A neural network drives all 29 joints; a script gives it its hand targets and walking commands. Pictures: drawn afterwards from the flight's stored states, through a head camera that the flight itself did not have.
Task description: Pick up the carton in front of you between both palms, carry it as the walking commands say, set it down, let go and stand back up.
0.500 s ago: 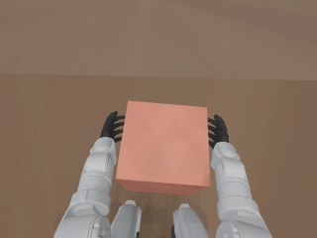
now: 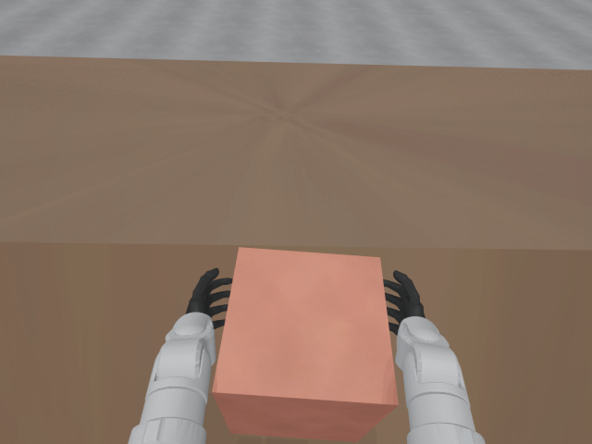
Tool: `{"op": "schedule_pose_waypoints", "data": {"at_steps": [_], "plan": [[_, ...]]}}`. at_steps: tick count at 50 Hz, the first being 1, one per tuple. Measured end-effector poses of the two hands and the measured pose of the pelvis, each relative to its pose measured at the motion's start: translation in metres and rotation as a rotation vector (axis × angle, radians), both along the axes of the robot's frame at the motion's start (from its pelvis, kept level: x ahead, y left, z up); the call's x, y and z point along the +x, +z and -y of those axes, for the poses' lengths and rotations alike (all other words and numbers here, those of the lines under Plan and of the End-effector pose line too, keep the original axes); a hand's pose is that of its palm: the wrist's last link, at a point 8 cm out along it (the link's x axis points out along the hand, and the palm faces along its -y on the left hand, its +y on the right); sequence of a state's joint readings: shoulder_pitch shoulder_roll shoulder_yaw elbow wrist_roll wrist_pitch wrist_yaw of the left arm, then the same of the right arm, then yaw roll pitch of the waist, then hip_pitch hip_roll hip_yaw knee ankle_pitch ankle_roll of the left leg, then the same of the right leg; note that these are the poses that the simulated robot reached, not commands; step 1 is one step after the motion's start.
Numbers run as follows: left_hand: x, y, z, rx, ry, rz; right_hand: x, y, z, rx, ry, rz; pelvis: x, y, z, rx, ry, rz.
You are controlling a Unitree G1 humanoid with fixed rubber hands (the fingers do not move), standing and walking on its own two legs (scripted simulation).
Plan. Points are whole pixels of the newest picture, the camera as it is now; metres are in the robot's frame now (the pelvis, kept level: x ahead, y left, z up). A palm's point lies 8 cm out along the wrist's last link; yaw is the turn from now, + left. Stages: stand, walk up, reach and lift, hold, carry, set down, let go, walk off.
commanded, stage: reach and lift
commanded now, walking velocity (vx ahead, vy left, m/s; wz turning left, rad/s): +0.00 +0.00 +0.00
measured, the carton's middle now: (301, 350) +0.29 +0.00 -0.06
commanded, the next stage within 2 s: hold in 1.08 s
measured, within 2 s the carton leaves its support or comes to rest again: neither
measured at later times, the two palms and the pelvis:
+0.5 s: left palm (196, 314) +0.29 +0.15 +0.04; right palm (415, 317) +0.29 -0.15 +0.04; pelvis -0.01 +0.00 +0.01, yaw +0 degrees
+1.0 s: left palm (195, 307) +0.29 +0.15 +0.05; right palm (416, 311) +0.30 -0.15 +0.05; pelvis +0.01 +0.00 +0.02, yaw +0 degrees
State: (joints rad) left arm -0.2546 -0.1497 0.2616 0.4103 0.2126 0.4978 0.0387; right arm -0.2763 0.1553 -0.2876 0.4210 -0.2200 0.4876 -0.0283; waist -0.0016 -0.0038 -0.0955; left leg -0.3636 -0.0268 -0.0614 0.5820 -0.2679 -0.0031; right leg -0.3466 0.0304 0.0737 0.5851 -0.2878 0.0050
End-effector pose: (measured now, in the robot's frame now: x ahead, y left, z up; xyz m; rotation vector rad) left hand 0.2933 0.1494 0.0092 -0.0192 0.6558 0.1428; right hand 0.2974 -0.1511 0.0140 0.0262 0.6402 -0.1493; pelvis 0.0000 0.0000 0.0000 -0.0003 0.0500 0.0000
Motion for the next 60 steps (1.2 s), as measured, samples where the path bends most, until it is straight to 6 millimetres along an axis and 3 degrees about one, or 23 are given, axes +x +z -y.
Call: {"op": "schedule_pose_waypoints", "data": {"at_steps": [7, 20, 43, 60], "plan": [[-0.007, 0.023, 0.001, 0.019, -0.016, -0.014, -0.006, 0.023, 0.001, -0.021, 0.017, -0.013, -0.004, 0.008, 0.002, 0.001, 0.000, 0.097], [-0.009, 0.024, 0.001, 0.014, -0.011, -0.023, -0.008, 0.024, 0.001, -0.016, 0.017, -0.021, -0.016, 0.008, 0.003, 0.001, 0.000, 0.131], [-0.001, 0.035, 0.000, 0.047, -0.037, -0.029, 0.000, 0.035, -0.001, -0.049, 0.041, -0.026, 0.005, 0.015, 0.001, 0.002, 0.000, 0.144], [-0.008, 0.051, 0.001, 0.046, -0.036, 0.004, -0.007, 0.051, 0.000, -0.048, 0.039, 0.007, 0.003, 0.016, 0.001, 0.001, 0.002, 0.170]]}}
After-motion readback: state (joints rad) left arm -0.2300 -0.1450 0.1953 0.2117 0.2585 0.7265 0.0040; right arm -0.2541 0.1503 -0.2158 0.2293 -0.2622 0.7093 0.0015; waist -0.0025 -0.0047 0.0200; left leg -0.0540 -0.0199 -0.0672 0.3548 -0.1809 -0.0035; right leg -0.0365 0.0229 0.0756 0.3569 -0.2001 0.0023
